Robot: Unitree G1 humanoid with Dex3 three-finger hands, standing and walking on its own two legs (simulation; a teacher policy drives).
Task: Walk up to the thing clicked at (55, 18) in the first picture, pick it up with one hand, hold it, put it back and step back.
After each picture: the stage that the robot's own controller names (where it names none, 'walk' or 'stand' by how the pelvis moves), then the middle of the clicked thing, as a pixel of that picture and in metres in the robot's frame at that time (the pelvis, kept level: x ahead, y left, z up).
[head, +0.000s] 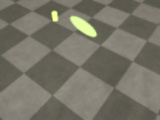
stand; (54, 16) +1.86 +0.38 -0.72
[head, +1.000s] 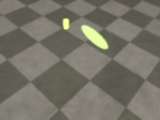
walk; (66, 23) +1.76 +0.15 -0.71
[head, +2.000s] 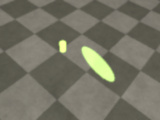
walk; (62, 46) +1.22 +0.16 -0.72
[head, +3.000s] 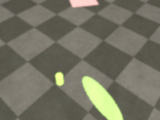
walk; (59, 79) +0.82 +0.18 -0.72
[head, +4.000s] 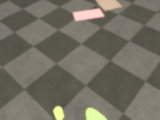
walk; (58, 113) +0.51 +0.21 -0.71
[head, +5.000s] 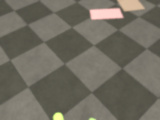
stand; (58, 119) +0.41 +0.21 -0.70
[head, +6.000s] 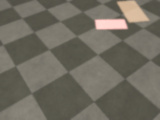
stand; out of the picture +0.41 +0.19 -0.72
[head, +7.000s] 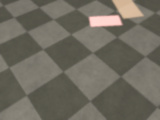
stand; out of the picture +0.37 +0.22 -0.73
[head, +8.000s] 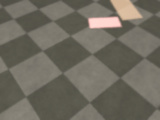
stand; out of the picture +0.37 +0.22 -0.73
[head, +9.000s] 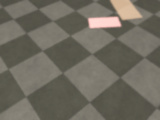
stand; out of the picture +0.37 +0.22 -0.73
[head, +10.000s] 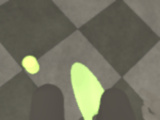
go down; (31, 65) +0.43 +0.26 -0.40
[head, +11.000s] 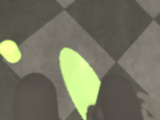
go down; (10, 52) +0.43 +0.30 -0.30
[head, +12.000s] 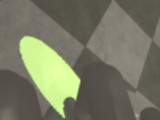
close in; out of the picture +0.40 +0.34 -0.23
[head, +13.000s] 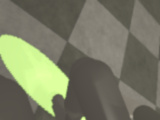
close; out of the picture +0.40 +0.34 -0.22
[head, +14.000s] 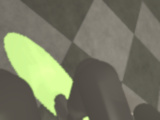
lift; out of the picture +0.37 +0.32 -0.22
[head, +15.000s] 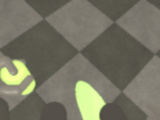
lift; (19, 78) +0.33 +0.21 -0.01
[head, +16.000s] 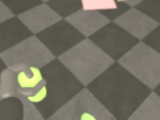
hold; (33, 85) +0.33 +0.18 +0.00
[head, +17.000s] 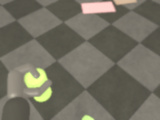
hold; (39, 85) +0.33 +0.17 -0.01
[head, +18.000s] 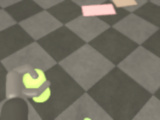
hold; (37, 86) +0.33 +0.17 +0.00
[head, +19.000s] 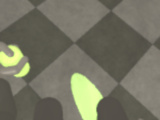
crouch; (15, 62) +0.40 +0.24 -0.08
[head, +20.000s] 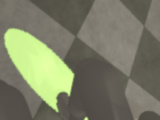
lower; out of the picture +0.39 +0.34 -0.22
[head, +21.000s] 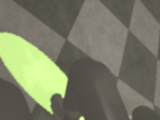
lower; out of the picture +0.39 +0.35 -0.22
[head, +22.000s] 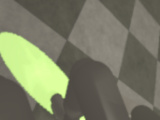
lower; out of the picture +0.39 +0.35 -0.22
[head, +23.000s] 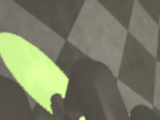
lower; out of the picture +0.38 +0.35 -0.22
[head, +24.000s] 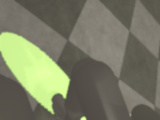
loosen; out of the picture +0.38 +0.35 -0.22
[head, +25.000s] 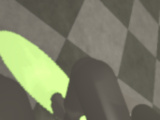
withdraw; out of the picture +0.37 +0.35 -0.22
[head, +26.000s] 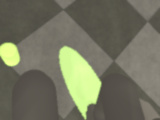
walk; (10, 55) +0.42 +0.30 -0.29
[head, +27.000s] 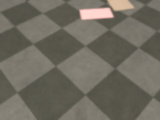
stand; out of the picture +0.36 +0.22 -0.65
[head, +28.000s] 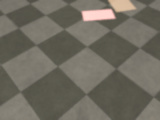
stand; out of the picture +0.38 +0.23 -0.67
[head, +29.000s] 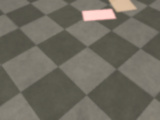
stand; out of the picture +0.37 +0.23 -0.67
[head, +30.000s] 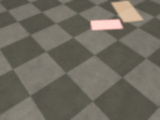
stand; out of the picture +0.39 +0.21 -0.72
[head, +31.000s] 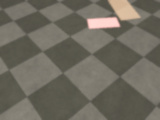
stand; out of the picture +0.37 +0.22 -0.73
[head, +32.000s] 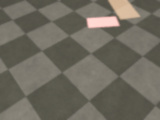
walk; out of the picture +0.36 +0.23 -0.73
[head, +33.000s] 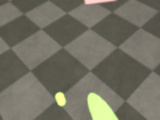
walk; (60, 99) +0.53 +0.23 -0.70
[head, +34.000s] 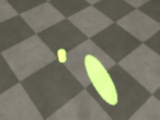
walk; (62, 55) +0.92 +0.18 -0.70
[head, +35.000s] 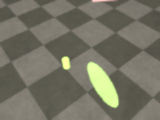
stand; (66, 63) +1.02 +0.22 -0.70
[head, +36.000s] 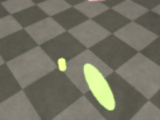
stand; (62, 64) +0.98 +0.21 -0.73
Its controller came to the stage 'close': yes
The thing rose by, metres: 0.70
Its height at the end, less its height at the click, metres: +0.00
